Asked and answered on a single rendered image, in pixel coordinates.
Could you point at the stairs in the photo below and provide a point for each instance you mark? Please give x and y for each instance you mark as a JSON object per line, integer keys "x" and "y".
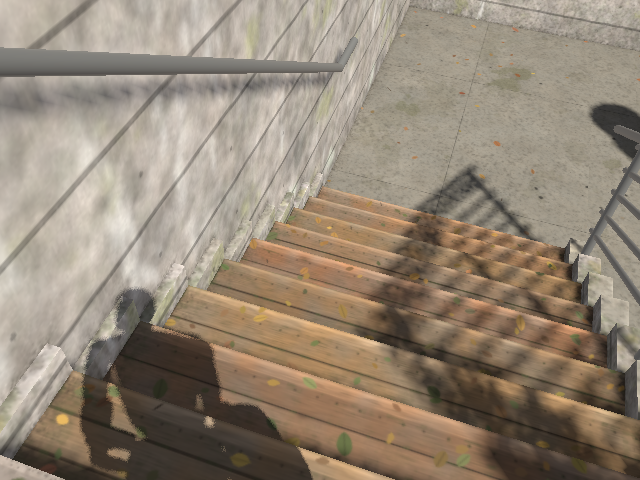
{"x": 361, "y": 340}

